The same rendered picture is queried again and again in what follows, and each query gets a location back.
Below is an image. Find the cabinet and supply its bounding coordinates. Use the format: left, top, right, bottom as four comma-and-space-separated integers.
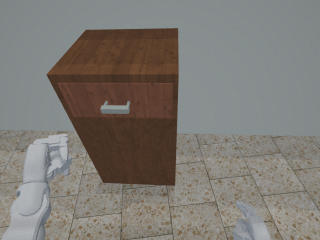
46, 28, 179, 186

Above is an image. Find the handle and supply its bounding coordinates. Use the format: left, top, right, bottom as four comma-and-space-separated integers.
100, 101, 130, 114

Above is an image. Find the left robot hand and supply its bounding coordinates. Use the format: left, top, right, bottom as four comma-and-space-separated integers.
23, 133, 72, 185

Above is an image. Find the right robot hand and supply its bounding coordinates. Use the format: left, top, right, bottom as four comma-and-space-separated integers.
232, 200, 272, 240

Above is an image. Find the drawer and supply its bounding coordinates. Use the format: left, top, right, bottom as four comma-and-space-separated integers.
57, 83, 173, 118

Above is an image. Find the robot left forearm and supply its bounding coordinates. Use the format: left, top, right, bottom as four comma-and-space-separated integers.
1, 181, 52, 240

